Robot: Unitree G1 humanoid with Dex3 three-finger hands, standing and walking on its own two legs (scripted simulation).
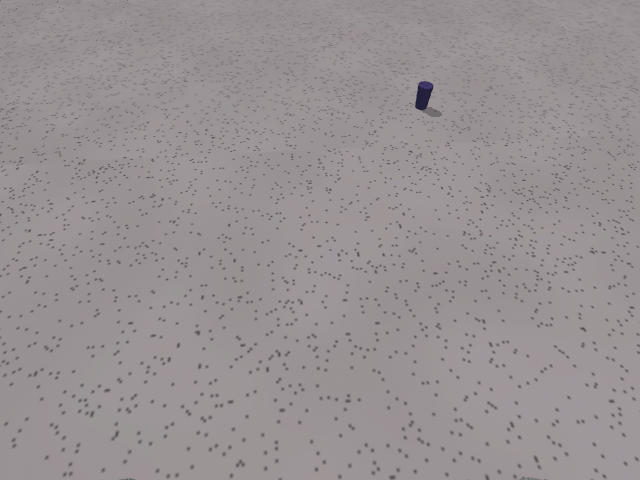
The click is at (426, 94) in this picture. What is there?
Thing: tapered cup
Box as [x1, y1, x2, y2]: [415, 81, 432, 109]
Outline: 426,81 420,82 418,84 415,106 419,109 425,108 432,89 432,84
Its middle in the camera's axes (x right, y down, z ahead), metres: +0.58 -0.79 +2.20
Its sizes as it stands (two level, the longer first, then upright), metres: 0.083 0.083 0.137
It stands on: the floor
